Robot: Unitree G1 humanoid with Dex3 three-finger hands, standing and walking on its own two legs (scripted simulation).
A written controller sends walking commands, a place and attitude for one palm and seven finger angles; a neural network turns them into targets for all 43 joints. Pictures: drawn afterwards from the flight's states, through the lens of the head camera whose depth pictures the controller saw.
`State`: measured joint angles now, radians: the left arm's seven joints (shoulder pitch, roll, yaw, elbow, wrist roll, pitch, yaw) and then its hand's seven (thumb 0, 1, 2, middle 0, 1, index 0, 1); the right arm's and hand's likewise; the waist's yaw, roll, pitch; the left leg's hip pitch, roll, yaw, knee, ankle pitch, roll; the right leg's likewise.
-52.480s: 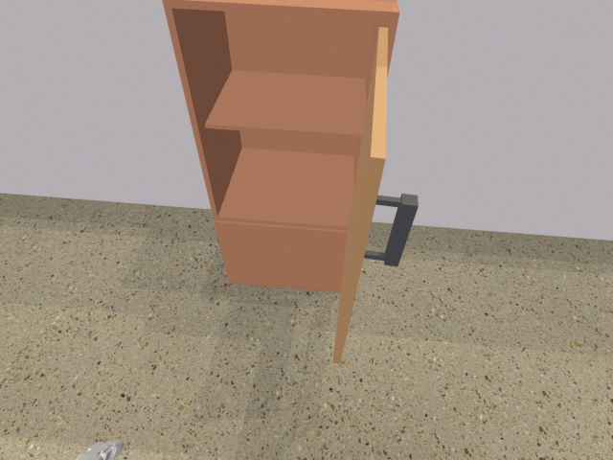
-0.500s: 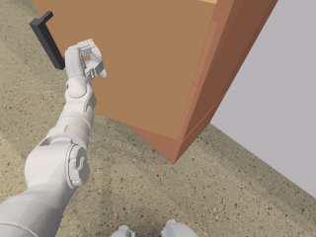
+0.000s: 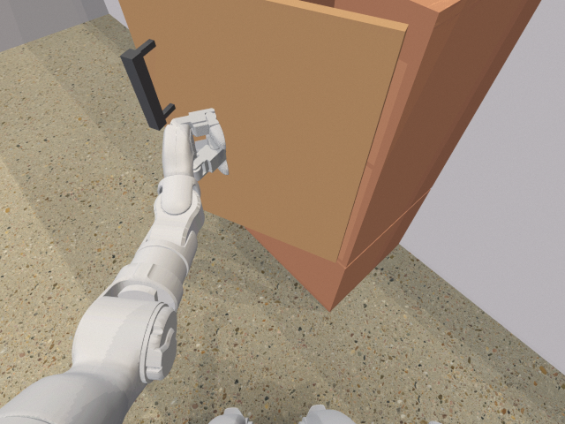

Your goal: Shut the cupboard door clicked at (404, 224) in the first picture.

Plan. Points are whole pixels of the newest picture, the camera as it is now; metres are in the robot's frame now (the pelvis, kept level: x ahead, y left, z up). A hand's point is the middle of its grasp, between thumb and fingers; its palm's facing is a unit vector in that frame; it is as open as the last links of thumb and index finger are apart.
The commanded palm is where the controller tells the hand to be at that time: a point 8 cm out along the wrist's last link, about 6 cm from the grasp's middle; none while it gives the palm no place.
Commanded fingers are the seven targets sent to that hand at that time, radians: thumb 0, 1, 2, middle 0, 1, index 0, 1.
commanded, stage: draw the hand back to the body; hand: left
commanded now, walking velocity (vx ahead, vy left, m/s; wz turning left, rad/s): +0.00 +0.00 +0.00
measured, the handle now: (153, 86) +0.66 +0.18 +0.09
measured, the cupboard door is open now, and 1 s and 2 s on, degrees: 23 23 23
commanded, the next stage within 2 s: step back with the hand held close in 1.64 s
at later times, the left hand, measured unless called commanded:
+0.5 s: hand (143, 193) +0.38 +0.14 +0.14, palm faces +0.06 -1.00 -0.01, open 3.1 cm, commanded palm +0.34 +0.20 +0.15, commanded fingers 0.00 0.90 0.90 -1.22 -1.41 -1.22 -1.41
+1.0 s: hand out of the picture +0.26 +0.24 +0.19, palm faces +0.26 -0.92 -0.30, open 4.1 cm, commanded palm +0.21 +0.29 +0.20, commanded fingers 0.00 0.90 0.90 -0.53 -0.66 -0.53 -0.66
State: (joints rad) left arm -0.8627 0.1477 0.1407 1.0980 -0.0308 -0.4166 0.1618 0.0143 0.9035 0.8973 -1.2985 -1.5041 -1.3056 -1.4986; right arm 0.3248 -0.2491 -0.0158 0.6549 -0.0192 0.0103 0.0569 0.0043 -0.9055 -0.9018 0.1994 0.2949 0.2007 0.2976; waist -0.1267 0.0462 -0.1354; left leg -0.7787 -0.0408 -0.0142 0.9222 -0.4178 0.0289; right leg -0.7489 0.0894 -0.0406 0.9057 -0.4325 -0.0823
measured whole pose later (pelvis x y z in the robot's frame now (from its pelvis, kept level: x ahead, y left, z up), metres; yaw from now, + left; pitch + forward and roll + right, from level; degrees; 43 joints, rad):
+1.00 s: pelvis +0.02 +0.03 +0.06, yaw +1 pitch -3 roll -1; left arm 0.23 0.30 0.14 -0.20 -0.08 -0.03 0.06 0.01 0.90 0.90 -0.79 -0.95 -0.80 -0.94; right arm 0.18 -0.20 0.08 0.57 0.03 0.03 -0.05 0.01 -0.90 -0.90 0.20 0.30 0.20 0.30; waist 0.04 0.08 -0.01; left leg -0.15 -0.08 -0.02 0.44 -0.24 0.07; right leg -0.11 0.04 -0.01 0.42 -0.26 -0.03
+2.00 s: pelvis +0.01 +0.03 +0.05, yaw +1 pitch +1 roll -1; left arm 0.52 0.37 0.37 -0.37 -0.08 -0.16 0.10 0.01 0.89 0.90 -0.21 -0.31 -0.21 -0.30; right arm 0.19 -0.26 -0.02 0.61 0.02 0.01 -0.07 0.01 -0.90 -0.90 0.20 0.30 0.20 0.30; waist 0.01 0.09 -0.03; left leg -0.25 -0.07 -0.02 0.49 -0.25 0.06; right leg -0.20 0.06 -0.02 0.44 -0.25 -0.04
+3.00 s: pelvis -0.09 +0.05 +0.04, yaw +0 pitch +4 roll -4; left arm 0.51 0.44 0.51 -0.51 -0.04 -0.28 0.14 0.01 0.89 0.90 -0.21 -0.31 -0.22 -0.30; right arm 0.21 -0.20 0.00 0.61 -0.02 -0.06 -0.06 0.01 -0.90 -0.90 0.20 0.30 0.21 0.30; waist 0.00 0.00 -0.05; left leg -0.54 -0.01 0.04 0.63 -0.16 0.10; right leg -0.29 0.08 0.03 0.67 -0.38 0.00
